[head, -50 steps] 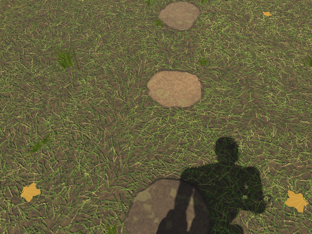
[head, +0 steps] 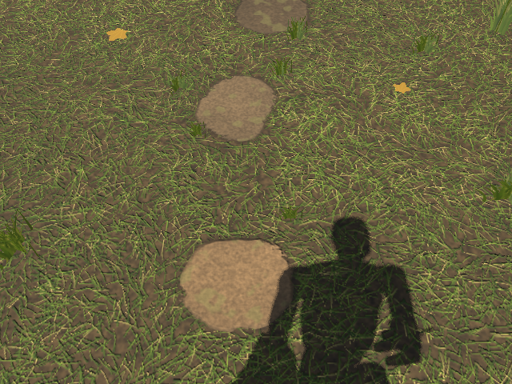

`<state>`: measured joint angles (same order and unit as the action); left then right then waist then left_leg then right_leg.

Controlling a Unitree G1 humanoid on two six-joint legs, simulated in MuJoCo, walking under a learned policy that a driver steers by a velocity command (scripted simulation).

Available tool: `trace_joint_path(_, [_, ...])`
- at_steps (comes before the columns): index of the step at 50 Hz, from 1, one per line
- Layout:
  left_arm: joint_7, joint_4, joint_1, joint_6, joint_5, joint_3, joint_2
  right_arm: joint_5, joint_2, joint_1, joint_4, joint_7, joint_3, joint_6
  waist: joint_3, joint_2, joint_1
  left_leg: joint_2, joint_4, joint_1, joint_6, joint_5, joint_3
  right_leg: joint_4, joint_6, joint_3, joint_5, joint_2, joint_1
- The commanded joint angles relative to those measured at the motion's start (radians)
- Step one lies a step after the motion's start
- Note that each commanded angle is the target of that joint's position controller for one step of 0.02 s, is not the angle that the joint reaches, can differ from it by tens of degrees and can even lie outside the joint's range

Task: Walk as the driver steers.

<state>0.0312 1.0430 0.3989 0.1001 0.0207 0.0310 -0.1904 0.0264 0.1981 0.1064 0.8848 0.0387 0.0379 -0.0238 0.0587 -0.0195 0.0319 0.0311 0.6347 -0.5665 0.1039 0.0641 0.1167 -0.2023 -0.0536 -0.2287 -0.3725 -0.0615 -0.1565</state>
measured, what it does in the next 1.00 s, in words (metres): walks ahead: left foot, then right foot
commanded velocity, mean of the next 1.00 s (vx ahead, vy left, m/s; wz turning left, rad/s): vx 0.29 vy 0.00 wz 0.10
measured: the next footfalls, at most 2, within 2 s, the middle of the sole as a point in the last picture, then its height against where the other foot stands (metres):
left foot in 0.06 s outside the picture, level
right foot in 0.56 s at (286, 363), level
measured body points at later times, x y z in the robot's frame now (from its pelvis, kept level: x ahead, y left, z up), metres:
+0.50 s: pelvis +0.27 +0.03 +0.01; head +0.31 +0.05 +0.46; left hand +0.41 +0.29 -0.11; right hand +0.32 -0.25 -0.12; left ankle +0.15 +0.06 -0.73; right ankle +0.47 -0.07 -0.69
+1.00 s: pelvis +0.37 +0.03 +0.01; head +0.40 +0.03 +0.46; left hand +0.41 +0.32 -0.12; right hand +0.51 -0.22 -0.12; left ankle +0.37 +0.17 -0.70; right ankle +0.47 -0.03 -0.73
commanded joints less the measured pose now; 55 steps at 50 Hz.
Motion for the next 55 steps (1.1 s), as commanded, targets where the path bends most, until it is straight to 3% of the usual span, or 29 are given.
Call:
trace_joint_path(1, [0.019, -0.034, 0.011, -0.007, 0.007, 0.036, -0.187, 0.004, 0.089, 0.096, -0.034, -0.009, 0.027, -0.013, -0.050, 0.132, -0.084, -0.096, -0.015, 0.138, 0.071, 0.140, 0.061, -0.284, -0.049, 0.007, 1.289, 0.311, -0.005])
trace_joint_path(2, [0.016, -0.047, -0.005, -0.016, 0.009, 0.040, -0.198, 0.008, 0.115, 0.200, -0.003, -0.011, 0.041, -0.017, -0.110, 0.130, -0.129, -0.119, -0.055, 0.258, 0.099, 0.167, 0.048, -0.457, -0.055, 0.008, 1.243, 0.313, 0.030])
trace_joint_path(3, [0.008, -0.070, -0.041, -0.019, 0.002, 0.042, -0.206, 0.020, 0.160, 0.333, 0.032, -0.018, 0.064, -0.022, -0.174, 0.080, -0.207, -0.089, -0.152, 0.464, 0.145, 0.151, -0.036, -0.715, -0.038, -0.006, 1.033, 0.287, 0.174])
trace_joint_path(4, [-0.010, -0.124, 0.002, -0.013, -0.015, 0.026, -0.116, 0.026, 0.282, 0.383, 0.032, -0.030, 0.100, -0.019, -0.273, -0.132, -0.174, 0.199, -0.163, 0.764, 0.278, 0.116, -0.450, -1.111, 0.007, -0.008, 0.319, 0.147, 0.536])
trace_joint_path(5, [-0.025, -0.173, -0.054, -0.002, -0.013, 0.032, -0.138, -0.005, 0.299, 0.339, 0.022, -0.023, 0.103, -0.008, -0.329, -0.140, -0.143, 0.313, -0.327, 0.868, 0.376, 0.119, -0.870, -1.309, 0.022, 0.197, -0.150, -0.008, 0.808])
trace_joint_path(6, [-0.032, -0.202, -0.148, 0.010, -0.005, 0.029, -0.143, -0.020, 0.277, 0.278, 0.018, -0.027, 0.097, -0.003, -0.181, -0.035, -0.130, 0.292, -0.363, 0.755, 0.331, 0.159, -0.720, -1.281, 0.012, 0.283, -0.048, 0.082, 0.910])
trace_joint_path(7, [-0.035, -0.210, -0.157, 0.021, -0.011, 0.028, -0.146, -0.021, 0.215, 0.227, 0.012, -0.030, 0.081, -0.003, -0.092, 0.027, -0.094, 0.263, -0.391, 0.619, 0.280, 0.118, -0.620, -1.191, 0.013, 0.273, 0.035, 0.121, 0.887])
trace_joint_path(8, [-0.033, -0.201, -0.141, 0.017, -0.008, 0.030, -0.141, -0.019, 0.173, 0.187, 0.008, -0.032, 0.068, -0.006, -0.031, 0.073, -0.046, 0.212, -0.411, 0.503, 0.231, 0.022, -0.528, -1.104, 0.023, 0.268, 0.061, 0.150, 0.831])
trace_joint_path(9, [-0.031, -0.203, -0.123, -0.002, 0.010, 0.028, -0.134, -0.027, 0.149, 0.164, 0.004, -0.038, 0.059, -0.013, -0.017, 0.065, -0.014, 0.162, -0.422, 0.421, 0.204, -0.051, -0.452, -1.041, 0.043, 0.267, 0.071, 0.167, 0.764])
trace_joint_path(11, [-0.038, -0.210, -0.108, -0.041, 0.028, 0.024, -0.117, -0.031, 0.160, 0.174, 0.001, -0.040, 0.056, -0.035, -0.035, 0.027, 0.005, 0.107, -0.426, 0.366, 0.191, -0.162, -0.378, -0.967, 0.075, 0.252, 0.079, 0.174, 0.708])
trace_joint_path(14, [-0.044, -0.256, -0.195, -0.062, 0.027, 0.022, -0.116, -0.029, 0.204, 0.229, 0.001, -0.038, 0.066, -0.045, -0.027, -0.004, -0.015, 0.071, -0.438, 0.364, 0.176, -0.220, -0.350, -0.841, 0.110, 0.225, 0.164, 0.178, 0.760])
trace_joint_path(18, [-0.050, -0.305, -0.334, -0.064, 0.020, 0.017, -0.117, -0.029, 0.187, 0.317, 0.009, -0.036, 0.059, -0.043, -0.020, -0.038, -0.080, 0.062, -0.439, 0.482, 0.120, -0.269, -0.337, -0.641, 0.109, 0.209, 0.316, 0.172, 0.836])
trace_joint_path(23, [-0.049, -0.334, -0.412, -0.044, 0.006, -0.001, -0.100, -0.016, 0.175, 0.365, 0.021, -0.053, 0.046, -0.035, -0.034, -0.057, -0.118, 0.051, -0.322, 0.576, 0.056, -0.637, -0.273, -0.438, 0.068, 0.166, 0.385, 0.090, 0.744])
trace_joint_path(25, [-0.044, -0.320, -0.365, -0.033, 0.007, 0.002, -0.121, -0.008, 0.180, 0.343, 0.018, -0.059, 0.042, -0.034, -0.048, -0.080, -0.094, 0.065, -0.264, 0.592, 0.038, -0.686, -0.291, -0.370, 0.036, 0.179, 0.358, 0.060, 0.650])
trace_joint_path(27, [-0.032, -0.258, -0.185, -0.017, 0.012, 0.018, -0.167, -0.011, 0.205, 0.283, 0.008, -0.067, 0.045, -0.043, -0.100, -0.082, -0.007, 0.072, -0.122, 0.619, 0.011, -0.778, -0.304, -0.278, -0.006, 0.190, 0.356, 0.032, 0.489])
trace_joint_path(28, [-0.025, -0.219, -0.070, 0.000, 0.015, 0.021, -0.173, -0.021, 0.210, 0.255, 0.004, -0.064, 0.045, -0.048, -0.142, -0.044, 0.057, 0.034, 0.024, 0.589, -0.007, -0.687, -0.270, -0.173, -0.026, 0.202, 0.534, 0.062, 0.343])
trace_joint_path(29, [-0.016, -0.194, 0.049, 0.010, 0.026, 0.029, -0.232, -0.032, 0.166, 0.276, -0.026, -0.063, 0.030, -0.056, -0.265, 0.064, 0.074, -0.027, 0.264, 0.440, -0.030, -0.290, -0.228, -0.262, -0.069, 0.378, 0.986, 0.262, 0.101])
trace_joint_path(30, [-0.026, -0.187, 0.028, -0.005, 0.012, 0.042, -0.284, -0.074, 0.075, 0.517, 0.020, -0.062, 0.019, -0.042, -0.421, 0.298, -0.035, -0.188, 0.575, 0.225, -0.073, 0.561, -0.179, -0.326, -0.295, 0.691, 1.453, 0.520, -0.126])
trace_joint_path(31, [-0.039, -0.205, -0.012, -0.023, -0.028, 0.034, -0.223, -0.029, 0.161, 0.488, 0.052, -0.067, 0.028, -0.025, -0.412, 0.142, -0.025, -0.150, 0.616, 0.188, -0.069, 0.520, -0.227, -0.250, -0.304, 0.735, 1.288, 0.468, -0.038])
trace_joint_path(32, [-0.041, -0.223, -0.114, -0.031, -0.036, 0.023, -0.176, -0.004, 0.166, 0.371, 0.031, -0.063, 0.030, -0.018, -0.259, 0.089, -0.035, -0.108, 0.620, 0.136, -0.078, 0.456, -0.214, -0.205, -0.278, 0.639, 1.086, 0.405, 0.089])
trace_joint_path(33, [-0.039, -0.237, -0.180, -0.040, -0.029, 0.014, -0.144, 0.010, 0.158, 0.291, 0.008, -0.060, 0.027, -0.014, -0.171, 0.055, -0.042, -0.077, 0.580, 0.110, -0.084, 0.413, -0.194, -0.162, -0.243, 0.579, 0.959, 0.348, 0.190])
trace_joint_path(34, [-0.034, -0.235, -0.186, -0.045, -0.028, 0.014, -0.149, 0.013, 0.157, 0.243, -0.009, -0.055, 0.027, -0.003, -0.122, 0.070, -0.046, -0.055, 0.544, 0.109, -0.093, 0.387, -0.186, -0.129, -0.219, 0.528, 0.919, 0.306, 0.260])
trace_joint_path(38, [-0.034, -0.223, -0.165, -0.063, -0.014, 0.036, -0.197, 0.003, 0.125, 0.267, -0.015, -0.057, 0.018, 0.038, -0.153, 0.105, -0.078, -0.058, 0.439, 0.195, -0.124, 0.360, -0.152, -0.091, -0.189, 0.478, 0.720, 0.233, 0.386])
trace_joint_path(44, [-0.033, -0.242, -0.151, -0.112, -0.001, 0.065, -0.223, -0.002, 0.136, 0.131, -0.069, -0.072, 0.017, 0.064, -0.110, 0.156, -0.030, -0.054, 0.265, 0.150, -0.135, 0.344, -0.151, 0.006, -0.172, 0.605, 0.026, 0.202, 0.469])
trace_joint_path(49, [-0.037, -0.256, -0.166, -0.136, 0.003, 0.082, -0.226, -0.020, 0.129, 0.128, -0.089, -0.085, 0.009, 0.048, -0.103, 0.161, -0.019, -0.087, 0.102, 0.235, -0.112, 0.354, -0.151, -0.002, -0.140, 0.679, 0.003, 0.190, 0.485])
trace_joint_path(52, [-0.038, -0.268, -0.208, -0.151, -0.010, 0.086, -0.221, -0.028, 0.130, 0.234, -0.075, -0.097, 0.009, 0.029, -0.094, 0.164, -0.072, -0.114, -0.192, 0.410, -0.066, 0.282, -0.147, -0.029, -0.074, 0.704, -0.014, 0.148, 0.543])
trace_joint_path(53, [-0.036, -0.279, -0.211, -0.150, -0.020, 0.080, -0.198, -0.020, 0.172, 0.260, -0.075, -0.105, 0.019, 0.022, -0.077, 0.109, -0.079, -0.045, -0.345, 0.479, -0.043, 0.297, -0.214, -0.084, -0.015, 0.660, -0.085, 0.089, 0.606])
trace_joint_path(54, [-0.034, -0.302, -0.182, -0.147, -0.037, 0.067, -0.133, -0.003, 0.281, 0.236, -0.102, -0.112, 0.043, 0.021, -0.095, -0.118, -0.048, 0.212, -0.470, 0.522, 0.037, 0.462, -0.504, -0.327, 0.045, 0.500, -0.170, -0.031, 0.716])
trace_joint_path(55, [-0.026, -0.291, -0.182, -0.139, -0.011, 0.078, -0.170, 0.010, 0.314, 0.088, -0.142, -0.108, 0.050, 0.023, -0.008, -0.189, -0.024, 0.363, -0.526, 0.353, 0.110, 0.392, -0.645, -0.582, 0.059, 0.322, -0.160, -0.117, 0.790])
Keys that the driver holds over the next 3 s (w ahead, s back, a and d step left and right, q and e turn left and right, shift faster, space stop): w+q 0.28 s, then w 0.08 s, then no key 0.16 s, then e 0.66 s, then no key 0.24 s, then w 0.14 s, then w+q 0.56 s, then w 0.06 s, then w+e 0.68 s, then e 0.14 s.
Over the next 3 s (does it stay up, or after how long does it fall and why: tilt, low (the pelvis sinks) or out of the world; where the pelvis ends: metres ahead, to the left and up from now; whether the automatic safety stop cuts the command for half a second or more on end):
stays up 1.10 0.15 0.00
